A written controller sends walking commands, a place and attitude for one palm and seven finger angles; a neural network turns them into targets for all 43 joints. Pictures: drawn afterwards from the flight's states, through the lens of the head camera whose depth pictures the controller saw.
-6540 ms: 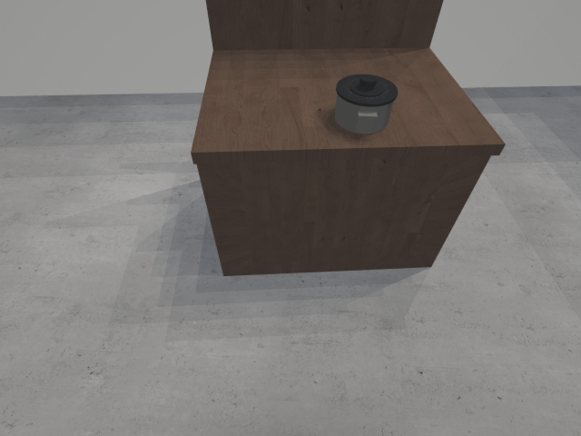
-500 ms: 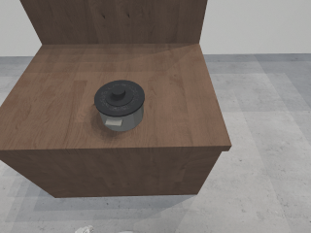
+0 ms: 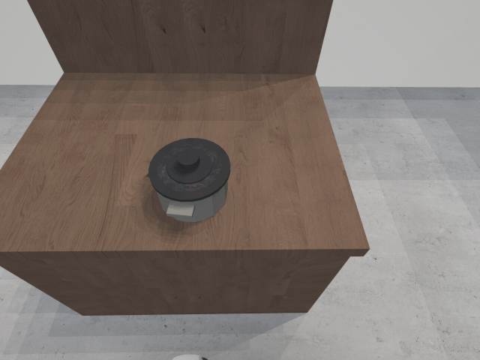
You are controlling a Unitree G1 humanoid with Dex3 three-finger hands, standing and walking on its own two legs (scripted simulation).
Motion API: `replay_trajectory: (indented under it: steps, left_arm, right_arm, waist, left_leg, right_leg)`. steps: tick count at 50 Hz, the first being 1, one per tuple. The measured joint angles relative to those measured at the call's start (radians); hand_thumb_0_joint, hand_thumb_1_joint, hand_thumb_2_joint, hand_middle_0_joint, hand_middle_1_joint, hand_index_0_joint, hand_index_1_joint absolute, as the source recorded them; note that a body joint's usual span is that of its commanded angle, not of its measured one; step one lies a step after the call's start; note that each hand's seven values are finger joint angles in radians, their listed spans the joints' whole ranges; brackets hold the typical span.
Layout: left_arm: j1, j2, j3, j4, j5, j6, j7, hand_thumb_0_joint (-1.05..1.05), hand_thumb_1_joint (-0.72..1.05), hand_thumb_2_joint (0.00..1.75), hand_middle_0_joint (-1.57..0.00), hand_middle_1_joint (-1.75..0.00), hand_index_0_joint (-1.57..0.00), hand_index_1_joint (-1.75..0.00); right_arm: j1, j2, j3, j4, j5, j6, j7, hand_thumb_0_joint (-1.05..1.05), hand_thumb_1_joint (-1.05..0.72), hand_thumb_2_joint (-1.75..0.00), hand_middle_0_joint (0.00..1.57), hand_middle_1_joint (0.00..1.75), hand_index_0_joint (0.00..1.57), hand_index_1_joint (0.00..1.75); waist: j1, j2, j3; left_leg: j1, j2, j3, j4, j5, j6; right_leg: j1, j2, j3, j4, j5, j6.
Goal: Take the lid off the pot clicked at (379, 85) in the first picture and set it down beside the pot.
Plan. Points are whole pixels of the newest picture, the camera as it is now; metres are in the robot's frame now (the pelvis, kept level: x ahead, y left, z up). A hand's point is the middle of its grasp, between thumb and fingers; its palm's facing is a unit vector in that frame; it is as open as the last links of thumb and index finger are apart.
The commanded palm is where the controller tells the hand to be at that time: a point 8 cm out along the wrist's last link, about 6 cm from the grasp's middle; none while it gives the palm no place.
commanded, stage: come to a stop and stand still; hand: left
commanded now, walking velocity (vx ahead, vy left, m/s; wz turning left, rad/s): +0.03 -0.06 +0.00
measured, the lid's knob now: (188, 159) +0.48 +0.16 +0.02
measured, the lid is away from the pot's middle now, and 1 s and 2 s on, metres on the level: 0.00 0.00 0.00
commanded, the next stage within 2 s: look again from close up in 0.98 s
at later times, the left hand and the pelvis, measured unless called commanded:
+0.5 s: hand out of the picture -0.05 +0.13 -0.16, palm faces +0.12 -0.97 -0.23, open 7.4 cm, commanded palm none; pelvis -0.03 -0.04 +0.01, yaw +3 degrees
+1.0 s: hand out of the picture -0.08 +0.13 -0.17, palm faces +0.08 -0.98 -0.17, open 7.4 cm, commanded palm none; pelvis -0.05 -0.02 +0.01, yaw +1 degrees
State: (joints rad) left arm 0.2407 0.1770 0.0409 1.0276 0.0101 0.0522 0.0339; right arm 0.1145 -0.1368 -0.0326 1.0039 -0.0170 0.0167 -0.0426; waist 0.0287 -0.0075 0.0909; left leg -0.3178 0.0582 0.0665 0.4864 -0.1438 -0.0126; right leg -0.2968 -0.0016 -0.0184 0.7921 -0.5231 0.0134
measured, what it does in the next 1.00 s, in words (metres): steps on the spot: right foot, then left foot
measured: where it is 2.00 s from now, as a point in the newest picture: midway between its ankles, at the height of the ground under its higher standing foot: outside the picture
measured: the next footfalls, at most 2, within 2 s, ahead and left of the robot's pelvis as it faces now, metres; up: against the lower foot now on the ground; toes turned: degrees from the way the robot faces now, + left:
right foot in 0.08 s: +0.01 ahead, -0.12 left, +0.00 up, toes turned -2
left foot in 0.50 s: -0.06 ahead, +0.09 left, +0.00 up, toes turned +4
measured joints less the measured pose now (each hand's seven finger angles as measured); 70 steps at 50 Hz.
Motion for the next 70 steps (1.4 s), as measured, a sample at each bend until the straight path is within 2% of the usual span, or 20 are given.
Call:
replay_trajectory:
  steps: [3,5,7,9,12,14,17,21,25,26,29,37,54,58,62,70]
  left_arm:
    - [0.002,0.011,0.005,-0.012,0.003,-0.004,-0.003,0.00,0.91,0.90,-0.20,-0.30,-0.20,-0.30]
    - [0.009,0.013,0.004,-0.004,0.009,-0.014,0.000,0.00,0.91,0.90,-0.20,-0.30,-0.20,-0.30]
    - [0.025,0.008,-0.007,0.013,0.011,-0.015,-0.002,0.00,0.91,0.90,-0.20,-0.30,-0.20,-0.30]
    - [0.049,0.002,-0.012,0.023,0.013,-0.015,-0.004,0.01,0.91,0.90,-0.20,-0.30,-0.20,-0.30]
    - [0.076,-0.011,-0.016,0.037,0.012,-0.022,-0.009,0.01,0.91,0.90,-0.20,-0.30,-0.20,-0.30]
    - [0.082,-0.022,-0.019,0.041,0.012,-0.032,-0.014,0.01,0.91,0.90,-0.20,-0.30,-0.20,-0.30]
    - [0.079,-0.037,-0.018,0.034,0.013,-0.049,-0.014,0.01,0.90,0.90,-0.20,-0.30,-0.20,-0.30]
    - [0.067,-0.047,-0.014,0.032,0.015,-0.061,-0.007,0.01,0.90,0.90,-0.20,-0.30,-0.20,-0.30]
    - [0.061,-0.042,-0.012,0.055,0.004,-0.055,0.000,0.01,0.91,0.90,-0.20,-0.30,-0.20,-0.30]
    - [0.056,-0.042,-0.013,0.064,0.002,-0.051,0.002,0.01,0.91,0.90,-0.20,-0.30,-0.20,-0.30]
    - [0.050,-0.036,-0.014,0.090,0.000,-0.045,0.004,0.01,0.91,0.90,-0.20,-0.30,-0.20,-0.30]
    - [0.057,-0.057,-0.031,0.126,0.001,-0.046,0.002,0.01,0.91,0.90,-0.20,-0.30,-0.20,-0.30]
    - [0.092,-0.076,-0.038,0.147,0.001,-0.055,0.003,0.01,0.91,0.90,-0.20,-0.30,-0.20,-0.30]
    - [0.090,-0.076,-0.053,0.123,0.005,-0.081,0.013,0.00,0.91,0.90,-0.20,-0.30,-0.20,-0.30]
    - [0.094,-0.069,-0.054,0.114,0.005,-0.070,0.001,0.01,0.91,0.90,-0.20,-0.30,-0.20,-0.30]
    - [0.079,-0.053,-0.052,0.087,0.003,-0.067,-0.001,0.01,0.91,0.90,-0.20,-0.30,-0.20,-0.30]
  right_arm:
    - [-0.001,-0.015,-0.011,-0.004,0.000,0.011,0.009,0.00,-0.92,-0.90,0.20,0.30,0.20,0.30]
    - [0.011,-0.029,-0.018,0.004,0.007,0.020,0.014,0.00,-0.91,-0.90,0.20,0.30,0.20,0.30]
    - [0.039,-0.043,-0.027,0.020,0.008,0.037,0.019,0.00,-0.91,-0.90,0.20,0.30,0.20,0.30]
    - [0.076,-0.053,-0.028,0.041,0.002,0.051,0.028,0.00,-0.92,-0.90,0.20,0.30,0.20,0.30]
    - [0.127,-0.066,-0.029,0.068,-0.005,0.046,0.037,0.00,-0.91,-0.90,0.20,0.30,0.20,0.30]
    - [0.162,-0.075,-0.030,0.079,-0.005,0.034,0.039,0.00,-0.91,-0.90,0.20,0.30,0.20,0.30]
    - [0.209,-0.082,-0.028,0.095,-0.003,0.028,0.037,0.00,-0.91,-0.90,0.20,0.30,0.20,0.30]
    - [0.239,-0.071,-0.013,0.116,0.002,0.028,0.029,0.00,-0.91,-0.90,0.20,0.29,0.20,0.30]
    - [0.245,-0.050,0.007,0.119,0.008,0.004,0.018,0.00,-0.91,-0.90,0.20,0.29,0.20,0.30]
    - [0.243,-0.044,0.011,0.124,0.008,-0.003,0.015,0.00,-0.91,-0.90,0.20,0.29,0.20,0.30]
    - [0.227,-0.011,0.025,0.138,0.006,-0.006,0.010,0.00,-0.91,-0.90,0.20,0.29,0.20,0.30]
    - [0.213,0.034,0.049,0.144,0.007,-0.011,0.001,0.01,-0.92,-0.90,0.20,0.30,0.20,0.30]
    - [0.264,0.032,0.046,0.160,0.017,-0.027,-0.001,0.00,-0.91,-0.90,0.20,0.30,0.20,0.30]
    - [0.249,0.017,0.044,0.110,0.009,-0.026,0.015,0.00,-0.91,-0.90,0.20,0.30,0.20,0.30]
    - [0.258,0.006,0.041,0.077,0.005,-0.039,0.018,0.00,-0.91,-0.90,0.20,0.30,0.20,0.30]
    - [0.242,0.013,0.053,0.068,0.008,-0.046,0.015,0.00,-0.91,-0.90,0.20,0.30,0.20,0.30]
  waist:
    - [-0.005,0.022,-0.001]
    - [-0.011,0.047,-0.004]
    - [-0.025,0.063,-0.025]
    - [-0.020,0.054,-0.063]
    - [-0.018,0.037,-0.102]
    - [-0.023,0.036,-0.112]
    - [-0.023,0.039,-0.111]
    - [-0.008,0.033,-0.096]
    - [-0.009,0.038,-0.088]
    - [-0.013,0.044,-0.087]
    - [-0.008,0.022,-0.086]
    - [-0.014,0.032,-0.110]
    - [-0.026,0.024,-0.087]
    - [-0.035,0.031,-0.059]
    - [-0.041,0.036,-0.076]
    - [-0.034,0.039,-0.097]
  left_leg:
    - [-0.030,0.012,-0.005,0.020,0.013,-0.019]
    - [-0.048,0.024,-0.022,0.062,-0.007,-0.029]
    - [-0.051,0.014,-0.053,0.105,-0.139,-0.026]
    - [-0.061,-0.004,-0.060,0.199,-0.229,-0.017]
    - [-0.059,-0.022,-0.048,0.336,-0.234,-0.007]
    - [-0.038,-0.028,-0.037,0.366,-0.222,-0.006]
    - [0.009,-0.033,-0.025,0.335,-0.237,-0.010]
    - [0.083,-0.043,-0.017,0.191,-0.282,-0.011]
    - [0.190,-0.035,-0.029,-0.060,-0.133,0.002]
    - [0.201,-0.029,-0.037,-0.084,-0.151,0.003]
    - [0.204,-0.036,-0.030,-0.062,-0.169,-0.003]
    - [0.231,-0.038,-0.019,-0.070,-0.162,0.009]
    - [0.232,-0.050,-0.003,-0.093,-0.142,0.023]
    - [0.160,-0.043,-0.004,0.004,-0.179,0.025]
    - [0.136,-0.053,-0.003,0.037,-0.195,0.035]
    - [0.164,-0.066,0.003,0.025,-0.201,0.042]
  right_leg:
    - [0.029,-0.014,-0.012,-0.103,0.101,0.002]
    - [0.059,-0.006,-0.027,-0.176,0.196,-0.029]
    - [0.075,0.000,-0.044,-0.182,0.192,-0.053]
    - [0.089,-0.003,-0.041,-0.220,0.198,-0.066]
    - [0.103,-0.005,-0.026,-0.298,0.246,-0.073]
    - [0.108,-0.003,-0.028,-0.340,0.272,-0.077]
    - [0.108,0.001,-0.043,-0.381,0.297,-0.081]
    - [0.095,-0.001,-0.060,-0.395,0.311,-0.083]
    - [0.065,0.008,-0.079,-0.340,0.287,-0.072]
    - [0.054,0.012,-0.087,-0.318,0.275,-0.069]
    - [0.065,0.005,-0.079,-0.317,0.289,-0.062]
    - [0.102,0.006,-0.067,-0.352,0.299,-0.048]
    - [0.098,-0.003,-0.050,-0.373,0.325,-0.035]
    - [0.046,-0.001,-0.053,-0.320,0.313,-0.035]
    - [0.015,-0.013,-0.050,-0.272,0.288,-0.030]
    - [0.028,-0.025,-0.042,-0.256,0.270,-0.022]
